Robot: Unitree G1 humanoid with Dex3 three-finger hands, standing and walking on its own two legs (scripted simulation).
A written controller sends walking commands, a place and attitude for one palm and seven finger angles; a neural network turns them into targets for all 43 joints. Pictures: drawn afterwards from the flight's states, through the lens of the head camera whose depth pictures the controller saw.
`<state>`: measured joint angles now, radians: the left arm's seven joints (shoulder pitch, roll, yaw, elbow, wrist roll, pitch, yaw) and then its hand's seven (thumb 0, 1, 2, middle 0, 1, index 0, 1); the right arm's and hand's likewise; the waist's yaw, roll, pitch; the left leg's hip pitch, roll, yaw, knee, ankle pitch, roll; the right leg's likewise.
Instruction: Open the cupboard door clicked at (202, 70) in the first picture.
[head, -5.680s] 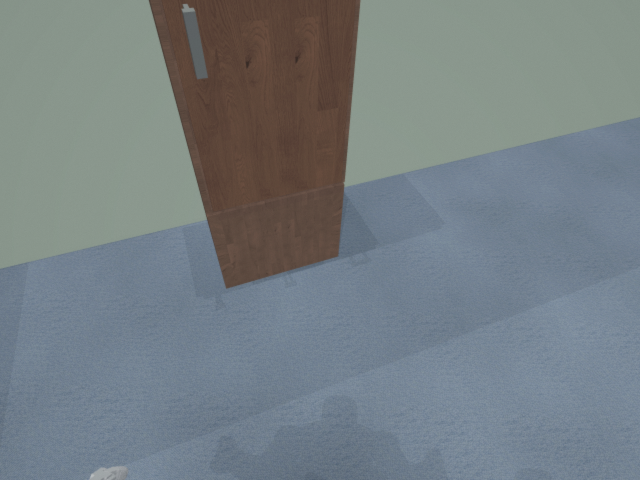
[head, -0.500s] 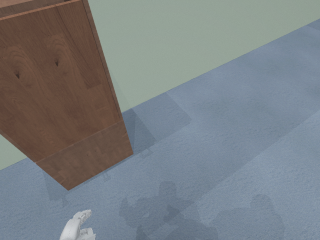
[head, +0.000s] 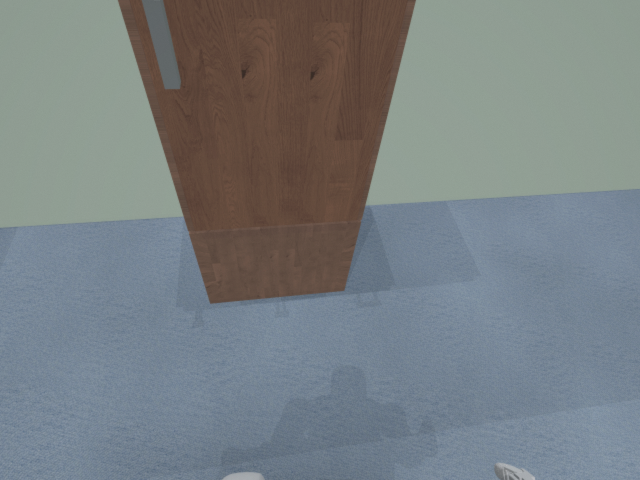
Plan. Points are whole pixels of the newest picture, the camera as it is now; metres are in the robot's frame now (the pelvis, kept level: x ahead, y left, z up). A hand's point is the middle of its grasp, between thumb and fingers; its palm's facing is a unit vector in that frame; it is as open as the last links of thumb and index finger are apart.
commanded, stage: turn to face it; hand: left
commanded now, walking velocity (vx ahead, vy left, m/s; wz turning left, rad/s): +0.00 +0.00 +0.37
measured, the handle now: (164, 38) +0.67 +0.31 +0.17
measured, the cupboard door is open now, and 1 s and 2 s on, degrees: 0 0 0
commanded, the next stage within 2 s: take the last steps up to it in 0.40 s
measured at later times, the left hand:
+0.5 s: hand out of the picture +0.05 +0.20 -0.14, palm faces +0.16 -0.95 -0.25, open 7.4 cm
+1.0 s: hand out of the picture -0.11 +0.12 -0.14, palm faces +0.37 -0.92 -0.15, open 7.4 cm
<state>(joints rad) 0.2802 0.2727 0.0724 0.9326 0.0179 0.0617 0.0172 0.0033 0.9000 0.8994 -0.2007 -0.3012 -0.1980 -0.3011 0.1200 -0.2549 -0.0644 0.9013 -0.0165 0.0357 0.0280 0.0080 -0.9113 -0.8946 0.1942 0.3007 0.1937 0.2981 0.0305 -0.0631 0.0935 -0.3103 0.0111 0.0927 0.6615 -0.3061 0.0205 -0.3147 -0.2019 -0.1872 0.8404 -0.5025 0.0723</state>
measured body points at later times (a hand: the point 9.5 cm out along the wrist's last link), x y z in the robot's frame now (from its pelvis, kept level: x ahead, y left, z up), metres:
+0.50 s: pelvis -0.02 -0.01 +0.02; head -0.01 -0.02 +0.47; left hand +0.04 +0.25 -0.12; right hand +0.04 -0.23 -0.14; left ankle +0.02 +0.10 -0.72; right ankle -0.01 -0.13 -0.70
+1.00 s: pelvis +0.03 +0.00 +0.02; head +0.03 +0.00 +0.47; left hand -0.13 +0.17 -0.13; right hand +0.14 -0.22 -0.13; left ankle +0.03 +0.15 -0.70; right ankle -0.01 -0.13 -0.72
